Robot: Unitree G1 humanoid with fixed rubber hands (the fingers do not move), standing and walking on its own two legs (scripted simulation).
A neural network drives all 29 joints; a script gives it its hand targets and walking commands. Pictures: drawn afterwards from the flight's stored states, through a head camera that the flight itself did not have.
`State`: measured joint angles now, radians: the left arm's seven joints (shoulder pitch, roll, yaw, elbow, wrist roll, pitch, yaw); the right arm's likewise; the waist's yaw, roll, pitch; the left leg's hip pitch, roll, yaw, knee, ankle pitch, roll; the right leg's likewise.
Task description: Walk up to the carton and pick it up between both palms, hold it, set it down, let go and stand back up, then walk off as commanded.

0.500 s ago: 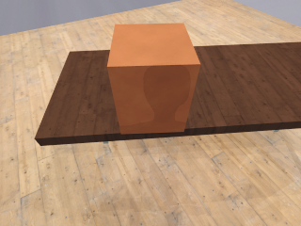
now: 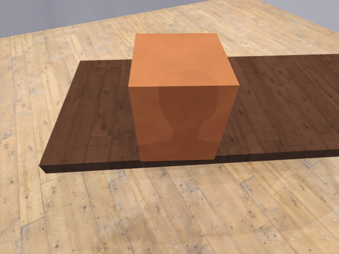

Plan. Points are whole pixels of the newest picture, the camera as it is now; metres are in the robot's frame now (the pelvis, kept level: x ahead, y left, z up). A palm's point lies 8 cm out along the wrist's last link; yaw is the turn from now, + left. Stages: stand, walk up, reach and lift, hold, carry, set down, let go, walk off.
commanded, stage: walk up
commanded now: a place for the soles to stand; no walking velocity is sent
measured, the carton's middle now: (177, 99) +0.47 -0.01 +0.12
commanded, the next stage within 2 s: none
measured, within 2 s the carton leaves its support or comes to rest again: neither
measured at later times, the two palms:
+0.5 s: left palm out of the picture +0.08 +0.31 -0.10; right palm out of the picture +0.08 -0.31 -0.10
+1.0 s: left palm out of the picture +0.07 +0.29 -0.11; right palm out of the picture +0.08 -0.34 -0.10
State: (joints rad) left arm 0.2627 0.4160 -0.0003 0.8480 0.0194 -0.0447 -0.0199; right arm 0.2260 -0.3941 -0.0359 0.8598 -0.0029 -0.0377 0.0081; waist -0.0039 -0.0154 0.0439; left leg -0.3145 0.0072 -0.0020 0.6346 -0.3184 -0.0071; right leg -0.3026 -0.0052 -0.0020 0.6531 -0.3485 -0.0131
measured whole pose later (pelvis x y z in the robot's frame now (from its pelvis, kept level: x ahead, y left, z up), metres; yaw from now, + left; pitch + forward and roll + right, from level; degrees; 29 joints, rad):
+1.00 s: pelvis +0.00 -0.02 -0.01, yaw +2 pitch -3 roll +1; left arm 0.24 0.42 0.00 0.85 0.02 0.00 -0.02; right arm 0.25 -0.40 -0.04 0.87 0.00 -0.06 -0.02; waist 0.01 -0.03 0.08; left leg -0.31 0.01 0.07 0.67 -0.29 0.02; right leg -0.31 0.00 -0.01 0.85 -0.49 -0.03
